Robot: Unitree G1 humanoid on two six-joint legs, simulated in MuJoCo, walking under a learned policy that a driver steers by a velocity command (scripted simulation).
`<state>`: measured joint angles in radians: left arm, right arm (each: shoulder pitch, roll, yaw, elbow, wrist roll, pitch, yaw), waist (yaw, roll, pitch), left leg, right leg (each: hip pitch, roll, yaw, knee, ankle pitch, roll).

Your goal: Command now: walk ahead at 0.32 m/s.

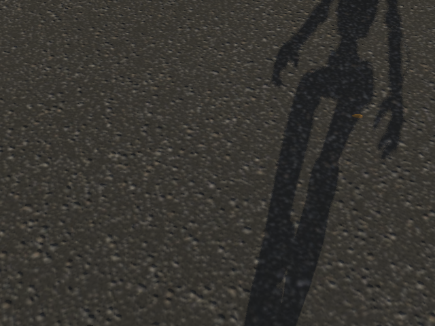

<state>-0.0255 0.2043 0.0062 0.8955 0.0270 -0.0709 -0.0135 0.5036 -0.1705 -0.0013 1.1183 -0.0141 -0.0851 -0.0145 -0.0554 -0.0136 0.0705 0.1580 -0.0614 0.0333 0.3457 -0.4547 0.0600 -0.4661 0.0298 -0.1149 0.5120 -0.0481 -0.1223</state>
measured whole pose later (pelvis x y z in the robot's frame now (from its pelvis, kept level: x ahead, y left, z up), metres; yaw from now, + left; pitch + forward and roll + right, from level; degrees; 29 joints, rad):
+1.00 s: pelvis +0.26 -0.02 +0.01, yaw +0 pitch +0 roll +0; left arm 0.31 0.19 0.06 0.99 0.02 -0.11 0.00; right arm 0.42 -0.19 -0.06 1.12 -0.02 -0.05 0.00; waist 0.00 0.03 0.01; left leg -0.21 0.00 0.00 0.80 -0.44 0.05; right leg -0.20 0.04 -0.08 0.53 -0.33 -0.09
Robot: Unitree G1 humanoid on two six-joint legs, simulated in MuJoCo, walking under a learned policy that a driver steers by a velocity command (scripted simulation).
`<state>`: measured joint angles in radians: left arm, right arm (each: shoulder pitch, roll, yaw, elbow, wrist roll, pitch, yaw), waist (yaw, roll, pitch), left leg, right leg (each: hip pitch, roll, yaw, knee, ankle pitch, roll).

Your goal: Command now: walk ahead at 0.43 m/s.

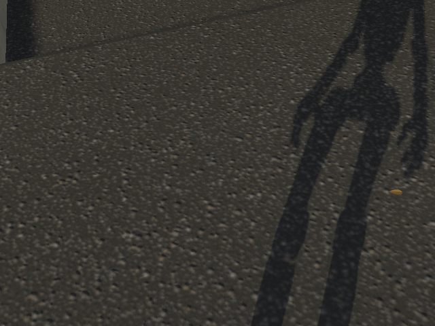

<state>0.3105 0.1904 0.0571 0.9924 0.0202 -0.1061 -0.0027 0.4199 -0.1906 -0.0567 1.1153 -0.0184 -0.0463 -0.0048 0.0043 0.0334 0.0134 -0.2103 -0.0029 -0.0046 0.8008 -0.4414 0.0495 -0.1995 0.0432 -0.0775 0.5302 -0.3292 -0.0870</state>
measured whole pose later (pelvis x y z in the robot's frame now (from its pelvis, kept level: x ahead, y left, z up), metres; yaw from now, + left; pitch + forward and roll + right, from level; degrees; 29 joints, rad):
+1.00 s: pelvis +0.53 -0.04 -0.01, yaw +5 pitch +1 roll +1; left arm 0.04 0.19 0.04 0.85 0.04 -0.09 -0.01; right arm 0.43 -0.20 -0.04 1.04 0.00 -0.07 -0.01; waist -0.07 0.01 0.07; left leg -0.17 -0.04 -0.02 0.95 -0.45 0.09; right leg -0.41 -0.01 -0.10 0.56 -0.15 -0.06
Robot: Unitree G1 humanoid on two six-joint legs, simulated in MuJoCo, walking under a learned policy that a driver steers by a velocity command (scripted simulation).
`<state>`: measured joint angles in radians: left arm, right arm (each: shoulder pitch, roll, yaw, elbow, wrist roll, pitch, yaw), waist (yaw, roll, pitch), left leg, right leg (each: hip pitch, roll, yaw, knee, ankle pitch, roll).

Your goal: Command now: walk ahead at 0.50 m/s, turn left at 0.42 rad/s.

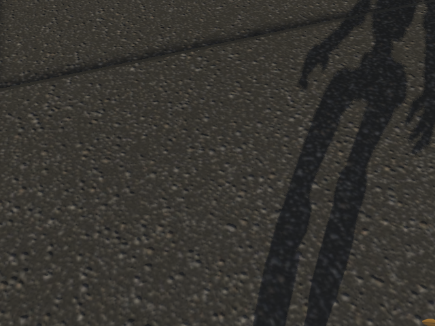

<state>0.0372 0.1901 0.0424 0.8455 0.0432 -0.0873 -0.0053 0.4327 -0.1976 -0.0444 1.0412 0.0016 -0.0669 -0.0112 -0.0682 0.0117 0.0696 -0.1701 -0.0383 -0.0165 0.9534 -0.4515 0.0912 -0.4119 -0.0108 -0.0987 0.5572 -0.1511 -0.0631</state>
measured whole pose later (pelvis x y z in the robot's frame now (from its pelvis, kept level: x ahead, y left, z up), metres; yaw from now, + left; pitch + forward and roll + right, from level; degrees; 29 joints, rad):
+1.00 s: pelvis +0.51 +0.14 +0.00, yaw +35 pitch +2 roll +0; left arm -0.02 0.24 0.02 0.69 0.03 -0.04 -0.03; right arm 0.49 -0.27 -0.07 0.89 -0.01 -0.05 -0.01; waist -0.11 -0.03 0.04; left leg 0.08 -0.14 -0.23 0.32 -0.40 0.12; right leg -0.57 -0.01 0.01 0.57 -0.09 0.00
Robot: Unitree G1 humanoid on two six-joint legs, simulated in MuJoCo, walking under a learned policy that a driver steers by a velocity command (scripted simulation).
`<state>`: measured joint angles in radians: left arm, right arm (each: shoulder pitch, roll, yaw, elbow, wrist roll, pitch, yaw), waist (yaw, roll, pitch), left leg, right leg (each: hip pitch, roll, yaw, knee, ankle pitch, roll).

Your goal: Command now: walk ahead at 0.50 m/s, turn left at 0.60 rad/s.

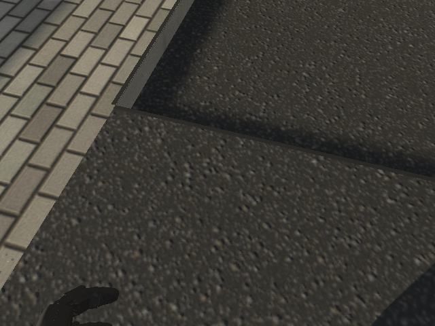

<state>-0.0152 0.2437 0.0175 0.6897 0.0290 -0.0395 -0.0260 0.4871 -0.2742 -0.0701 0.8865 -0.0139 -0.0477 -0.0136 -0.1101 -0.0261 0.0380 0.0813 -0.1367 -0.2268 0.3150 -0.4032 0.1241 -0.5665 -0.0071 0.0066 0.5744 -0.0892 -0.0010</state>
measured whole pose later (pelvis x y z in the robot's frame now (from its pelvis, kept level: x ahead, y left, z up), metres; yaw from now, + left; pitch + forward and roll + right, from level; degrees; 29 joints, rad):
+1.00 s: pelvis +0.50 +0.03 +0.00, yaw -9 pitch +2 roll +1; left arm 0.06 0.24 0.04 0.72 0.04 0.01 -0.08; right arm 0.41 -0.24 -0.04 0.90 -0.02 -0.08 -0.01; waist -0.06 -0.02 0.04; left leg 0.10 0.03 0.30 0.29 -0.40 -0.03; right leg -0.57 -0.04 -0.11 0.66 -0.15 -0.10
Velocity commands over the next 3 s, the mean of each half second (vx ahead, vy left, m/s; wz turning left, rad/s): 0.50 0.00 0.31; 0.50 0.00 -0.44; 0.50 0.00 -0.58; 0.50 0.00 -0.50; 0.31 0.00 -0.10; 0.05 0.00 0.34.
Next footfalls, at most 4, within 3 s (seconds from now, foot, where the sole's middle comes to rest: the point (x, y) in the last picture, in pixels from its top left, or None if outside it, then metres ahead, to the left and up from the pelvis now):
0.04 right None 0.20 -0.12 -0.76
0.52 left None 0.39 0.14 -0.76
1.04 right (223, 255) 0.66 -0.08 -0.76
1.58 left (200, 170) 1.01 -0.04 -0.76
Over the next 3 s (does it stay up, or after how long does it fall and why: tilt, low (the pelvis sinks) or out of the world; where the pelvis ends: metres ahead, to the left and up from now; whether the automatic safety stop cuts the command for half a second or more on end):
stays up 1.20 -0.36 -0.13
